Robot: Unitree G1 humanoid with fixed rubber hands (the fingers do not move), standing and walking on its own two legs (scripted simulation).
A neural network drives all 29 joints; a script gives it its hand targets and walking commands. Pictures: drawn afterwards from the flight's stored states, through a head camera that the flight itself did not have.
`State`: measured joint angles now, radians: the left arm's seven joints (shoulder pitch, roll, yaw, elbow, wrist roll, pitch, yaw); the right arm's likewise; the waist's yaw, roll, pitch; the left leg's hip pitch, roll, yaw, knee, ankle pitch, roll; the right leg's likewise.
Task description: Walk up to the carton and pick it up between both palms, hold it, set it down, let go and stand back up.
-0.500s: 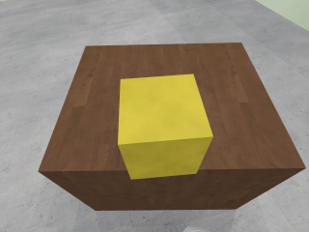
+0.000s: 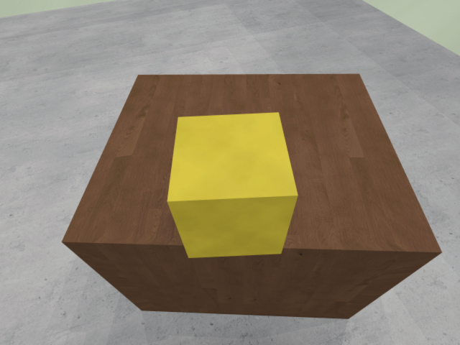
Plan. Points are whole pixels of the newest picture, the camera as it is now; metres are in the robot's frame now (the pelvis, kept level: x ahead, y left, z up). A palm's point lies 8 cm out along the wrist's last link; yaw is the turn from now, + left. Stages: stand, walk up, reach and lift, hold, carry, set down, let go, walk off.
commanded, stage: walk up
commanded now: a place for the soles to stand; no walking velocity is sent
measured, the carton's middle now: (231, 188) +0.40 +0.02 +0.00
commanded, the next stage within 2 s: none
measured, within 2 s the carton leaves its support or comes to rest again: neither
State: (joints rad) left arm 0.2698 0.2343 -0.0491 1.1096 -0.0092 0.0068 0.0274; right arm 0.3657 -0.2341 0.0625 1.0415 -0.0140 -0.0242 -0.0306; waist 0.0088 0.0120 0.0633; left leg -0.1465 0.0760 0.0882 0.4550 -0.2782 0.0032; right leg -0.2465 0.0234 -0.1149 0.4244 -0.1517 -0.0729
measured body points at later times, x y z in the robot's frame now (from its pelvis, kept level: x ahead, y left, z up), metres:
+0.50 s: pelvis +0.01 +0.03 +0.00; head +0.02 +0.02 +0.45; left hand +0.01 +0.28 -0.15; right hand -0.01 -0.21 -0.15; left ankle -0.02 +0.15 -0.74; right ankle +0.06 -0.07 -0.74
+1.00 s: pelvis +0.02 +0.01 +0.00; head +0.03 +0.00 +0.45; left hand +0.04 +0.27 -0.15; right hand +0.02 -0.23 -0.16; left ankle -0.02 +0.15 -0.74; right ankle +0.06 -0.07 -0.74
